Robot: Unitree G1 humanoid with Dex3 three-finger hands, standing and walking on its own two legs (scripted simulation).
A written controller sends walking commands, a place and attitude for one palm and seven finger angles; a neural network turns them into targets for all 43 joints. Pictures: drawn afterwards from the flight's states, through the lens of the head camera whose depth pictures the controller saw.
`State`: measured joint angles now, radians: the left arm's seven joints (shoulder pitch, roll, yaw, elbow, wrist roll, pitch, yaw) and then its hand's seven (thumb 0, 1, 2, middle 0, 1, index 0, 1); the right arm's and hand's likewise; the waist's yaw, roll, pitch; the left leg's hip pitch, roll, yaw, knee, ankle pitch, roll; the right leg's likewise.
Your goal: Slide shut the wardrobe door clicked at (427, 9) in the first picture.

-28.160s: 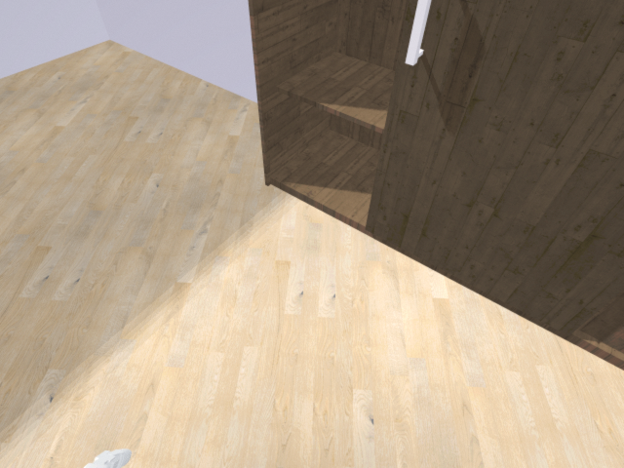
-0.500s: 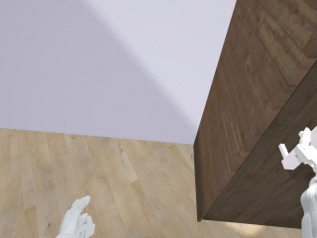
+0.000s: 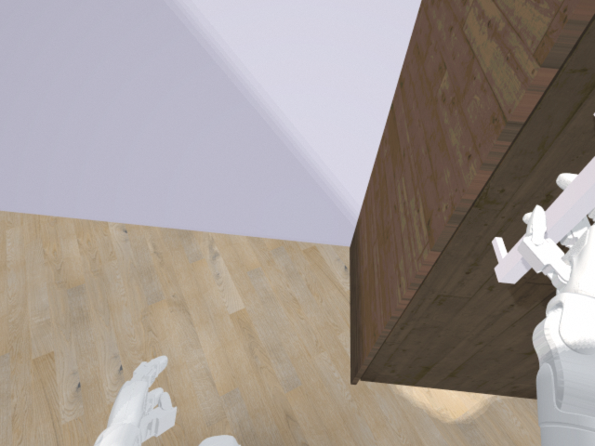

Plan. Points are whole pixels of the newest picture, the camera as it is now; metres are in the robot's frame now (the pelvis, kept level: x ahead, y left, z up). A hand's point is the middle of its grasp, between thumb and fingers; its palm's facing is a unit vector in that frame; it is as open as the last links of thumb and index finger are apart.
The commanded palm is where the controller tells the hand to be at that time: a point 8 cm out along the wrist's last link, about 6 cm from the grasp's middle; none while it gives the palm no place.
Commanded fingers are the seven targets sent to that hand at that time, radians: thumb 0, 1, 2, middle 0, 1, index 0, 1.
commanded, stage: stop walking and hold the door there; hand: right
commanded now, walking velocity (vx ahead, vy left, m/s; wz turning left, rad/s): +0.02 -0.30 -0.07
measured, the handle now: (549, 207) +0.38 -0.28 +0.16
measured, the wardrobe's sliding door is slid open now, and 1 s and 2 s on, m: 0.00 0.00 0.00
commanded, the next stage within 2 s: loosen the grip on the handle in 0.82 s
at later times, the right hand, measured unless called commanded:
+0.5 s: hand (537, 241) +0.32 -0.25 +0.16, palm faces +0.28 +0.96 -0.06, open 6.7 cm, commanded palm +0.29 -0.26 +0.15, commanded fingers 0.00 -0.90 -0.90 0.45 1.40 0.45 1.40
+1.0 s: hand (545, 230) +0.34 -0.26 +0.16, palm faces +0.31 +0.92 -0.23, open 7.4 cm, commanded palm +0.27 -0.28 +0.16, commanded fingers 0.00 -0.30 -0.61 0.45 1.40 0.45 1.40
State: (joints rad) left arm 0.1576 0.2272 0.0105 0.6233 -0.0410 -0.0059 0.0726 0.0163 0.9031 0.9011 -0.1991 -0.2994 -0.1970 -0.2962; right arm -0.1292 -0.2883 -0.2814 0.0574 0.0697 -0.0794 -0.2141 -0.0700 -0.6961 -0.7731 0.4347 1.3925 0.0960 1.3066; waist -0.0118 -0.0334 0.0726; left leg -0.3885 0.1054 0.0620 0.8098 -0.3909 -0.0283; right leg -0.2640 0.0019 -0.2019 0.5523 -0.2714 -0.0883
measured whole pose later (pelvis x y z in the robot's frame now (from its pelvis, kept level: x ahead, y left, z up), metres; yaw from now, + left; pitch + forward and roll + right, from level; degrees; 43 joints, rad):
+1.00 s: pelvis -0.02 -0.03 +0.01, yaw -1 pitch +0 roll +0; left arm 0.17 0.19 0.01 0.69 0.00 -0.07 0.05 0.02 0.90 0.90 -0.20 -0.30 -0.20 -0.30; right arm -0.33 -0.33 -0.20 0.22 0.01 -0.03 -0.05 -0.06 -0.54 -0.79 0.45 1.38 0.19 1.36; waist -0.05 0.01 0.03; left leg -0.23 0.00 0.06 0.45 -0.23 0.02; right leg -0.26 0.02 -0.08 0.43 -0.17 -0.04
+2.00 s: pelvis +0.00 -0.03 +0.00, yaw +0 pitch +2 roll +1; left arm 0.22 0.23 -0.03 0.66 -0.03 -0.15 0.09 0.02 0.90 0.90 -0.20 -0.30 -0.20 -0.30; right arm -0.14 -0.35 -0.37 0.13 0.15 -0.08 0.03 -0.01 0.55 -0.20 0.27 1.16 0.25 1.16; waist -0.06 0.00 -0.07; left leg -0.31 -0.01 0.05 0.61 -0.34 0.02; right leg -0.37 0.04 -0.03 0.64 -0.31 -0.06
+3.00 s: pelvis -0.01 -0.02 +0.00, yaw -1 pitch +0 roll +1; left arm 0.22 0.23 -0.06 0.66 -0.04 -0.25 0.11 0.02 0.90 0.90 -0.20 -0.30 -0.20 -0.30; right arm 0.21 -0.38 -0.47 -0.09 0.27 -0.07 0.13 -0.01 0.55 -0.20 0.25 1.15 0.25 1.15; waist -0.09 -0.03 -0.07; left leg -0.29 -0.03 0.07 0.61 -0.33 0.04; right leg -0.36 0.02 0.00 0.65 -0.29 -0.04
